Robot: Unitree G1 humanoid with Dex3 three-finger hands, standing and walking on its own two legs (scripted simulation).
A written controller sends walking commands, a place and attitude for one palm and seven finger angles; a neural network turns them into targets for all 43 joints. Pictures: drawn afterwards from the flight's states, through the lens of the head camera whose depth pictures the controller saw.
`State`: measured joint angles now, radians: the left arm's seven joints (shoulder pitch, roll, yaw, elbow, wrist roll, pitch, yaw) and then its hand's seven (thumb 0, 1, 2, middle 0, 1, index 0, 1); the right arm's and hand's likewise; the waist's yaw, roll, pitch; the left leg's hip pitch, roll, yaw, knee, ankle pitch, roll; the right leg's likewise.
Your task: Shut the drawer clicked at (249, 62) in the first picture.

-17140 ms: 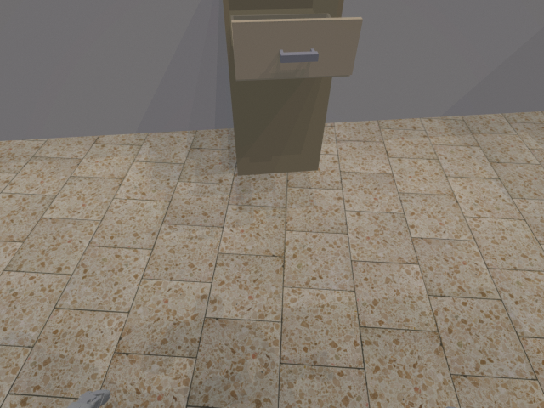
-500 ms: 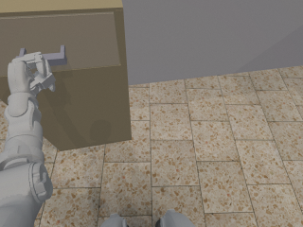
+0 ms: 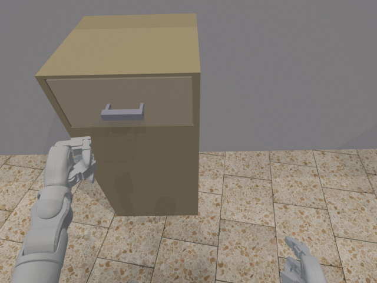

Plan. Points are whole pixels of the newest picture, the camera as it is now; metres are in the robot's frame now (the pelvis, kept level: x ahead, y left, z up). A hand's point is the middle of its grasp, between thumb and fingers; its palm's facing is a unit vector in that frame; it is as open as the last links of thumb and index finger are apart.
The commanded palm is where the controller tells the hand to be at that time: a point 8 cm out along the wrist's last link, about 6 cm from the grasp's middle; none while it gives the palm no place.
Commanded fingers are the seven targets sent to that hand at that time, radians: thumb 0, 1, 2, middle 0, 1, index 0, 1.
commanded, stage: draw the hand back to the body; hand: left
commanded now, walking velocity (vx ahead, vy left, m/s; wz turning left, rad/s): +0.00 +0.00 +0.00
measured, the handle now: (124, 110) +0.57 +0.23 +0.04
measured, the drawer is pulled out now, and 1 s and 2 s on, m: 0.00 0.00 0.00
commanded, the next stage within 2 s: step back with the hand held close in 0.74 s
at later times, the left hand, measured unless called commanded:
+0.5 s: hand (48, 206) +0.20 +0.23 +0.16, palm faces +0.37 -0.85 -0.38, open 3.2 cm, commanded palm +0.14 +0.27 +0.18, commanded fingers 0.00 0.90 0.90 -1.40 -1.60 -1.40 -1.60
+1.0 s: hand (28, 215) +0.18 +0.23 +0.18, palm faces +0.41 -0.80 -0.43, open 3.2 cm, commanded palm +0.12 +0.27 +0.19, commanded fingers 0.00 0.90 0.90 -1.40 -1.60 -1.40 -1.60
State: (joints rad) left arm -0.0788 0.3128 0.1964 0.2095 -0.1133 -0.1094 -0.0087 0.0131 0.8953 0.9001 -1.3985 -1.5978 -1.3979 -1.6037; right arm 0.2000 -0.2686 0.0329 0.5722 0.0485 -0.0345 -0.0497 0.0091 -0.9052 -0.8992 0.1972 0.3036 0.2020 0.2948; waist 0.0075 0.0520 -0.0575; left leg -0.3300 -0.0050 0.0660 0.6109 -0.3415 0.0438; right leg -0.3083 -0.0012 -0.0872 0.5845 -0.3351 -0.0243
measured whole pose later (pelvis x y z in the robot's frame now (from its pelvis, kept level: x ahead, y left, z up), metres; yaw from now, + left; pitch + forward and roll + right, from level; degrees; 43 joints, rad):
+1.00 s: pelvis -0.01 -0.01 +0.01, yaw +0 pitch -3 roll -1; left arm 0.52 0.35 0.35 -0.45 -0.05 -0.17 0.11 0.01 0.89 0.90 -1.40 -1.60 -1.40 -1.60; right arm 0.19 -0.23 0.02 0.60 0.00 -0.07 -0.06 0.01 -0.90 -0.90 0.20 0.30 0.20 0.30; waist 0.03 0.07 0.01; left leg -0.16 0.02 0.05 0.48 -0.26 0.02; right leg -0.12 0.03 -0.10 0.40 -0.24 -0.04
